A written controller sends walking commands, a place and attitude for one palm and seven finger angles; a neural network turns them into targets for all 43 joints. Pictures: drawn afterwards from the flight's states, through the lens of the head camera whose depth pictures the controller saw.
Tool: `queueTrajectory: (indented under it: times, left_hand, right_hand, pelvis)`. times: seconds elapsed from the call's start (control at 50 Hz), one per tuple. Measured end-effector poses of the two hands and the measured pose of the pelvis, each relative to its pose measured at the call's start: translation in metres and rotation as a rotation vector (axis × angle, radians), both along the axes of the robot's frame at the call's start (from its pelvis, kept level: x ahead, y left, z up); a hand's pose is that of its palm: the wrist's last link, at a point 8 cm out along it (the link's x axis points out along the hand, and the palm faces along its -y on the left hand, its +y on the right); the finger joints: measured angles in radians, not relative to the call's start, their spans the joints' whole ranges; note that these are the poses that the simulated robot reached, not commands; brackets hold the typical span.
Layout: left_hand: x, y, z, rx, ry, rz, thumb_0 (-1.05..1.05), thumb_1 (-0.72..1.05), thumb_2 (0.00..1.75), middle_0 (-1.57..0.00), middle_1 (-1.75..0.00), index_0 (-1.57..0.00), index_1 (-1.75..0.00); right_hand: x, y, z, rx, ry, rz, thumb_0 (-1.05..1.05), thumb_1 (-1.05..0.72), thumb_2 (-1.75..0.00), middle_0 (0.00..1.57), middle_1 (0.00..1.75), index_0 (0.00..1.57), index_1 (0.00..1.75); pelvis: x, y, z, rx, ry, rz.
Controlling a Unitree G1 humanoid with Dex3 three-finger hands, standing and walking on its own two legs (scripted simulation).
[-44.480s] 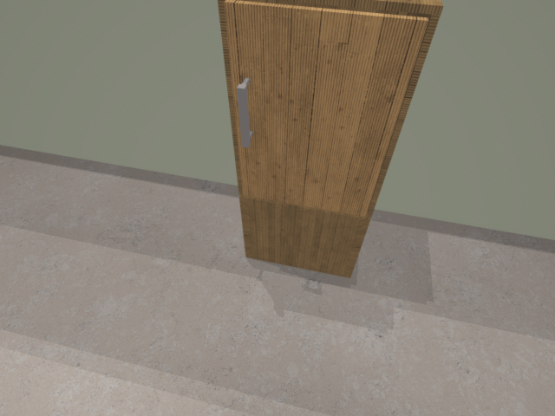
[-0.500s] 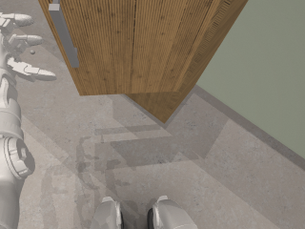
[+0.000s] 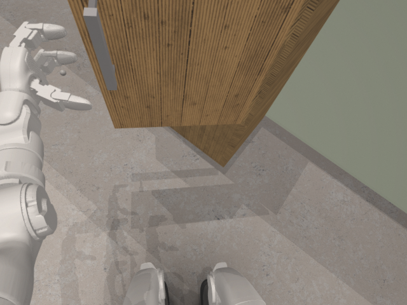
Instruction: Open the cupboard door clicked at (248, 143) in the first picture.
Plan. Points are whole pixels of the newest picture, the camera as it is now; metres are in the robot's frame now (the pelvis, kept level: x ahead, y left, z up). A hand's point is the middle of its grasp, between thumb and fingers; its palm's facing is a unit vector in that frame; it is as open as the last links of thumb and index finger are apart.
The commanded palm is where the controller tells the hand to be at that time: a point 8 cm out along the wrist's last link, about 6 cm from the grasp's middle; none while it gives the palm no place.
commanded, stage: slide the fingers in behind the handle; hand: left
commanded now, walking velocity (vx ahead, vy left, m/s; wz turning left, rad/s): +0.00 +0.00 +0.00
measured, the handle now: (103, 47) +0.59 +0.15 +0.08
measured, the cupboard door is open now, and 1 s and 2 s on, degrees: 45 45 45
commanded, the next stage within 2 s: close the thumb around the handle in 1.36 s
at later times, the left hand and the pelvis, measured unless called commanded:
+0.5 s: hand (91, 69) +0.53 +0.17 +0.08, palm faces +0.03 -1.00 +0.00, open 14.0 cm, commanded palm +0.51 +0.21 +0.07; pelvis +0.00 -0.01 +0.00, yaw +0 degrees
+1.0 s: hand (110, 69) +0.54 +0.14 +0.07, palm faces +0.02 -1.00 +0.01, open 14.0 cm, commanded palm +0.52 +0.18 +0.07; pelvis +0.01 -0.02 +0.00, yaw +1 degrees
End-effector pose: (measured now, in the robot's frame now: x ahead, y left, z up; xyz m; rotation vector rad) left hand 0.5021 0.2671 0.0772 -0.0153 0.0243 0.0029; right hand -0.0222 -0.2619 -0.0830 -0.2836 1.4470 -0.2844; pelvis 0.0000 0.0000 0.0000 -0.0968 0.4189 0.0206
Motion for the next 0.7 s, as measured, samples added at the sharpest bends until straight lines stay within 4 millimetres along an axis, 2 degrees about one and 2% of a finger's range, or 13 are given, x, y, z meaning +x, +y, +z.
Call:
queueTrajectory:
  times: [0.34,0.52,0.7]
  left_hand:
    - [0.004,-0.031,0.000,0.020,0.005,0.011,-0.01,-0.50,0.30,-0.30,-1.20,-0.30,-1.20]
    - [0.010,-0.048,0.000,0.017,-0.023,0.032,-0.01,-0.50,0.30,-0.30,-1.20,-0.30,-1.20]
    - [0.012,-0.054,-0.006,0.024,0.014,0.039,-0.01,-0.50,0.30,-0.30,-1.20,-0.30,-1.20]
  right_hand:
    - [-0.004,0.007,-0.006,0.037,-0.016,0.000,0.00,-0.90,-0.90,0.20,0.30,0.20,0.30]
    - [-0.005,0.000,-0.010,0.042,-0.019,-0.002,0.00,-0.90,-0.90,0.20,0.30,0.20,0.30]
    - [-0.004,-0.009,-0.010,0.047,-0.012,-0.007,0.00,-0.90,-0.90,0.20,0.30,0.20,0.30]
  pelvis:
    - [-0.003,0.000,-0.002,0.006,-0.005,0.002]
    - [-0.003,-0.007,-0.004,0.014,0.005,-0.004]
    - [-0.001,-0.015,-0.003,0.022,0.007,-0.004]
